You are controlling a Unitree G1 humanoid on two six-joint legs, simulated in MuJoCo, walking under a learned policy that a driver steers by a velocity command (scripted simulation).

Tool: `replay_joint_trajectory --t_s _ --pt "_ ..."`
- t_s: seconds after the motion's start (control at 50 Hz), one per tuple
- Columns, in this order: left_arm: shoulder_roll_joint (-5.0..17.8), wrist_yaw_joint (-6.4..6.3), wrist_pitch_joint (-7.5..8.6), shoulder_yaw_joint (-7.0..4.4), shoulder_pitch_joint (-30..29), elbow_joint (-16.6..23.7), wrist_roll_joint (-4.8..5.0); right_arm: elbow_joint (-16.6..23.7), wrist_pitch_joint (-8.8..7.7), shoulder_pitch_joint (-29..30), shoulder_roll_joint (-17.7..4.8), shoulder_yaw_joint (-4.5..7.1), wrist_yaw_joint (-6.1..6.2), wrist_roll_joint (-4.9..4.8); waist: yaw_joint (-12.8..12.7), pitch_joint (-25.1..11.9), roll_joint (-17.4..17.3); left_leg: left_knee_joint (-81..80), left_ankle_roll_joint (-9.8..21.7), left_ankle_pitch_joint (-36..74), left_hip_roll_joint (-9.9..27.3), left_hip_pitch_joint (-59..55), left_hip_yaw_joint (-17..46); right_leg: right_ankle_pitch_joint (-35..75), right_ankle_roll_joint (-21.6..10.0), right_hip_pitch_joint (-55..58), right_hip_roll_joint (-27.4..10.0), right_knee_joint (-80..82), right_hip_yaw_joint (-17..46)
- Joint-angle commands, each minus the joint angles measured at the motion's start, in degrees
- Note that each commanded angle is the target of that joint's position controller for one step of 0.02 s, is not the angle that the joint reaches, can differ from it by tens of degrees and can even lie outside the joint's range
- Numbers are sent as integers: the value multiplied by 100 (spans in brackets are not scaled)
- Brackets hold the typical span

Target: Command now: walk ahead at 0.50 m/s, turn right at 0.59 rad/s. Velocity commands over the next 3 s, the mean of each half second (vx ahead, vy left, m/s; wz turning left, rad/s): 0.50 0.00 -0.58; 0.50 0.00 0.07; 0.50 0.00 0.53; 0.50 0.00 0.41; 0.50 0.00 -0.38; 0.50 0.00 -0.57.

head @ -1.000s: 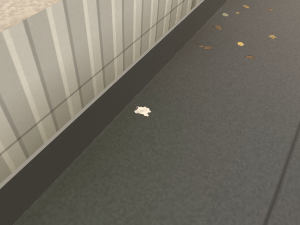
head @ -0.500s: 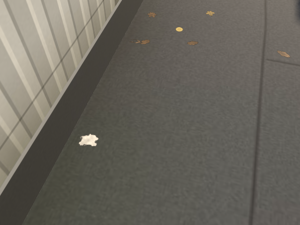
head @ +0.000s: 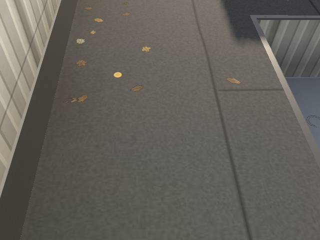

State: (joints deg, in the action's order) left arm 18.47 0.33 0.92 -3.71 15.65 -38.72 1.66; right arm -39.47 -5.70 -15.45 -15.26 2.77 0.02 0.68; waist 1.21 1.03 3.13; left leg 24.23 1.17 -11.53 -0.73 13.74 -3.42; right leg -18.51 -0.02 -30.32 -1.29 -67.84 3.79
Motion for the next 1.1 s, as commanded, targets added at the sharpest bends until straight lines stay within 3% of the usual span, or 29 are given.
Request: replay_joint_trajectory --t_s 0.02,0.1,0.18,0.24,0.28,0.32,0.34,0.36,0.38,0.4,0.42,0.44,0.46,0.5,0.58,0.66,0.72,0.76,0.82,0.86,0.88,0.9,0.92,0.94,0.96,0.98,1.0,1.04,1.1 --pt "216 25 16 -80 -320 574 -22 153 -96 -47 -764 223 19 -36 53 78 -950 -1421 911 607 1561 -804 1280 332 92 -1144 -411 292 194" --pt "132 61 4 -53 -665 616 -28 -78 -90 10 -911 265 51 -2 126 139 -818 -1500 843 1254 1498 -1039 426 1422 151 -1184 -462 1494 73" --pt "-25 207 79 23 -1410 799 20 -327 -2 -168 -1114 312 85 -54 369 344 -700 -1448 723 1574 1494 -1205 -165 1944 -31 -838 -364 2579 -382" --pt "67 297 66 -8 -1660 939 22 -472 91 -292 -1254 362 68 -175 352 393 -652 -1207 650 2258 1670 -1651 -390 1521 -275 -677 -259 2991 -611" --pt "250 315 9 -105 -1387 943 -66 -501 122 -220 -1425 410 77 -277 74 154 -788 -595 552 3987 1710 -1862 -610 994 -497 -44 54 3154 -867" --pt "678 237 -49 -370 56 583 -72 -498 195 -74 -1488 412 104 -323 -794 -628 -733 1341 345 5123 1477 -1360 -921 1149 -867 2006 545 3541 -1061" --pt "1133 109 -119 -562 1035 306 -25 -403 167 -174 -1225 301 127 -153 -1165 -1159 -154 3102 96 3178 1212 104 -889 1307 -1187 3841 46 3547 -56" --pt "1752 79 -59 -607 704 363 37 -49 37 -799 -419 26 27 64 -304 -1819 1434 5115 -235 -2204 44 2491 -284 -2 -2304 5450 -1436 4264 3294" --pt "1185 116 47 -446 804 544 -13 -17 -149 -167 -892 88 -30 -115 -803 -2376 590 5606 -157 -2197 68 3020 937 -956 -2358 5536 -1755 5153 4397" --pt "893 142 151 -346 612 405 -60 168 -233 431 -1129 149 -44 -308 -836 -1379 229 5428 -50 -1558 299 3432 885 -458 -2040 4885 -1598 5315 3567" --pt "790 135 212 -304 282 379 -45 177 -286 503 -1014 108 6 -235 -562 -847 -215 4928 -7 -1041 542 3230 877 285 -1859 4042 -1364 5301 2895" --pt "580 121 228 -236 -85 396 -56 55 -278 395 -999 120 43 -96 -310 -548 -321 4460 -60 -716 742 2860 863 1022 -1706 3357 -1132 5315 2264" --pt "442 103 244 -178 -273 453 -143 -13 -217 191 -1010 139 27 -58 -111 -467 -145 4239 -99 -479 877 2452 902 1596 -1652 2904 -975 5421 1900" --pt "393 83 283 -159 -304 366 -137 -80 -93 45 -894 127 -3 -9 -5 -393 -126 3925 -260 -306 901 2158 777 2329 -1693 2478 -869 5611 1523" --pt "578 -30 308 -186 63 45 -114 101 -1 698 -621 38 -8 14 -211 27 -86 2624 -494 790 829 2365 597 2669 -1548 2113 -621 5843 810" --pt "607 -46 314 -157 325 -193 -137 142 -72 1381 -477 -34 -118 -89 -558 268 95 1172 -352 2343 565 1804 360 1846 -1236 1985 -488 6005 350" --pt "615 -23 338 -154 579 -442 -124 226 -81 1668 -582 -21 -216 -205 -651 455 72 806 -110 2294 522 2034 455 1891 -1204 2639 -851 5986 332" --pt "661 -42 307 -176 626 -565 -121 287 -74 1741 -623 -15 -296 -204 -606 477 14 648 94 1753 474 2352 534 2319 -1116 3335 -1095 5749 283" --pt "834 -121 210 -221 448 -579 -179 242 -48 1319 -784 41 -368 -181 -281 67 87 617 360 774 124 1852 307 4496 -907 3910 -1179 4899 48" --pt "841 -192 102 -188 270 -484 -222 -87 -2 3 -1146 245 -309 -138 424 -827 -51 481 664 944 -192 4 141 5845 -638 3499 -820 2945 -364" --pt "469 -184 162 -54 832 -292 -292 -105 8 -611 -1707 390 -277 -71 316 -1653 -1016 665 1427 982 1038 -2294 2125 3957 -270 1467 -348 914 -538" --pt "79 -127 291 96 1054 -357 -312 -153 32 -875 -1534 385 -306 -230 315 -2256 -2040 -302 2216 24 1943 -3548 4739 -880 65 -175 765 -766 -200" --pt "638 -56 460 -12 601 -202 -118 -148 34 -749 -1137 242 -294 -255 446 -1892 -1401 -675 1930 -762 1871 -3437 4793 -1032 -76 -861 442 -1162 519" --pt "723 -13 569 -21 39 -5 57 -49 59 -431 -1061 227 -255 -191 420 -1165 -964 -754 1695 -672 1699 -2742 4047 -676 -156 -1043 164 -993 464" --pt "656 -11 638 -3 -297 86 -3 -10 74 -161 -1015 213 -233 -143 281 -517 -412 -882 1595 -32 1460 -1894 3450 -400 -171 -1058 -25 -494 333" --pt "667 -38 639 -44 -347 98 -134 41 62 19 -915 179 -199 -107 106 -350 -288 -950 1526 617 1280 -1394 3046 -149 -141 -788 -222 28 317" --pt "596 -25 610 -47 -315 114 -210 113 86 108 -907 167 -192 -69 -33 -272 -435 -1033 1557 1022 1112 -1033 2874 -86 -73 -533 -261 255 270" --pt "464 -17 525 -34 -139 107 -261 172 117 138 -927 183 -154 -114 -169 -251 -566 -1171 1630 1409 1003 -652 2611 -34 113 -358 -299 749 162" --pt "250 -54 455 59 -620 262 -282 137 141 14 -1134 268 -25 -146 -65 -72 -585 -1242 1522 1503 792 -65 2174 670 381 -277 -227 1910 -7"
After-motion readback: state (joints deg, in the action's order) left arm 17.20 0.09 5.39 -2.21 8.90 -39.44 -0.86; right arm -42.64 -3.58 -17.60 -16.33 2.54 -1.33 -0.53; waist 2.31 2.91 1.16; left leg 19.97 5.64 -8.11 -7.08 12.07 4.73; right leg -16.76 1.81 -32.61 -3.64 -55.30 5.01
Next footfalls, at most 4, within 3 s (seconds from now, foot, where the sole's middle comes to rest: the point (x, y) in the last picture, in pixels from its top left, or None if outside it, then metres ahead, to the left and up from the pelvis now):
0.34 right None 0.32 -0.16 -0.78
0.86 left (172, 193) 0.70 -0.07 -0.78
1.34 right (219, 151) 0.93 -0.31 -0.78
1.86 left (155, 116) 1.16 0.00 -0.78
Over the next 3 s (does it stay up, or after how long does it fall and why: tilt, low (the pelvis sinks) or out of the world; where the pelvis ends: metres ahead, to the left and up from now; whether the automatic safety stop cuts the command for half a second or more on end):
stays up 1.68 -0.04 -0.01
